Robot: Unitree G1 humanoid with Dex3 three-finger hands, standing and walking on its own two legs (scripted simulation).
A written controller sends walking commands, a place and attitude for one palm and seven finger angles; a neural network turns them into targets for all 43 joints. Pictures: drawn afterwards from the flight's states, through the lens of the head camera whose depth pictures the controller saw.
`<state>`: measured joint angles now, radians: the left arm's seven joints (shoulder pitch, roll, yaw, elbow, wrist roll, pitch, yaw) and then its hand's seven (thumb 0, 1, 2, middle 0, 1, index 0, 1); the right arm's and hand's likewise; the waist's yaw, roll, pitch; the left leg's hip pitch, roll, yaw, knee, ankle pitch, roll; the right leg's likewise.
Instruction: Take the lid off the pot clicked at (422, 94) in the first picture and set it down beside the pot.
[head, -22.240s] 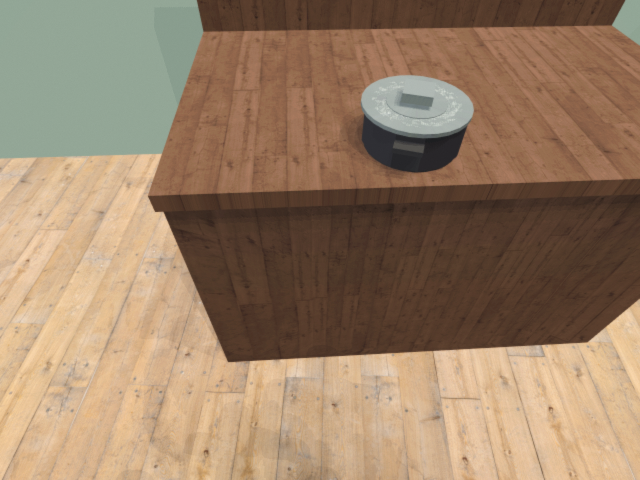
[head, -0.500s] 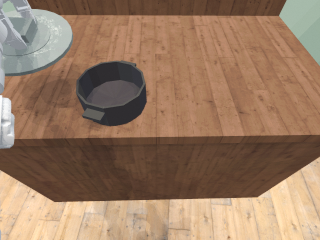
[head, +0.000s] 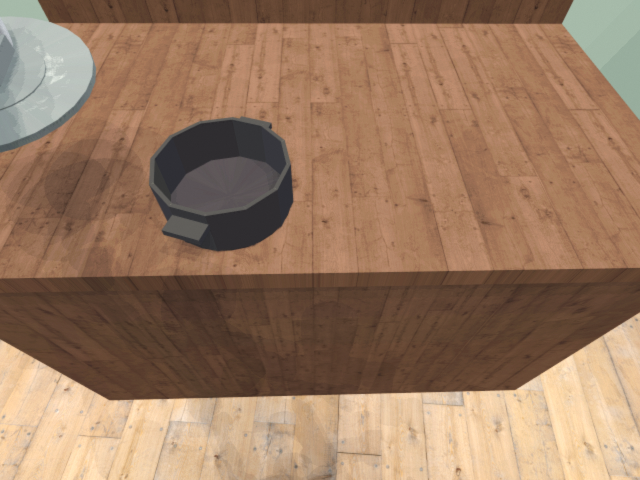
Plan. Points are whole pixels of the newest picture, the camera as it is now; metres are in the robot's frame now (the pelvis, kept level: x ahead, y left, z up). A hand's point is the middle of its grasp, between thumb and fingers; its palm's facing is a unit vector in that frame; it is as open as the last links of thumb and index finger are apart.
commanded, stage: move the lid sideways beside the pot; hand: left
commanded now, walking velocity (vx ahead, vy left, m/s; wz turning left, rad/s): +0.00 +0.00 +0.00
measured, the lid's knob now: out of the picture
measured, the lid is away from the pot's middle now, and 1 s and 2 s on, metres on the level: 0.21 0.22 0.24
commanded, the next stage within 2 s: lower the lid onto the table in 0.34 s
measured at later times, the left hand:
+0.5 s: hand out of the picture +0.47 +0.34 +0.27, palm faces -0.24 -0.17 -0.96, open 8.8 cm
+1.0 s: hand out of the picture +0.50 +0.33 +0.24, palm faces -0.27 -0.23 -0.94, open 8.8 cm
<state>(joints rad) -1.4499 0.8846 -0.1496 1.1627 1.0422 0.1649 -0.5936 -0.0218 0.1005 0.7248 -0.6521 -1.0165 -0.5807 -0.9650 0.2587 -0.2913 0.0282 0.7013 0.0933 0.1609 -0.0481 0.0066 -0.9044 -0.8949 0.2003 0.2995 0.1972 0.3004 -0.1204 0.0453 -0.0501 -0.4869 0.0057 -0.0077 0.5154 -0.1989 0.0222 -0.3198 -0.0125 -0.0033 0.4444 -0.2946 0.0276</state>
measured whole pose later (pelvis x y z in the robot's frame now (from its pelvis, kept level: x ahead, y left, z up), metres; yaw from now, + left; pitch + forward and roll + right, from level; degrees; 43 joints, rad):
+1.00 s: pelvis +0.02 +0.00 +0.00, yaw -1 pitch +12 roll -1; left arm -1.41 0.96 -0.07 1.23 1.05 0.16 -0.58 -0.02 0.11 0.73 -0.65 -1.02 -0.57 -0.96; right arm 0.30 -0.30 0.02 0.70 0.10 0.16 -0.04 0.01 -0.90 -0.89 0.20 0.30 0.20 0.30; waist -0.15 0.04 -0.04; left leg -0.51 0.02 0.01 0.54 -0.24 0.02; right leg -0.34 0.00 0.02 0.45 -0.31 0.03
